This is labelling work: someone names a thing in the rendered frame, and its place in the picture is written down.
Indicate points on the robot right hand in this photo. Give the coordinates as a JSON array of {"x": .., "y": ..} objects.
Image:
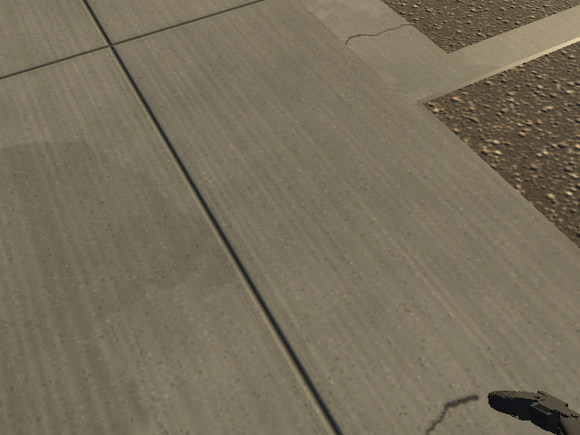
[{"x": 544, "y": 410}]

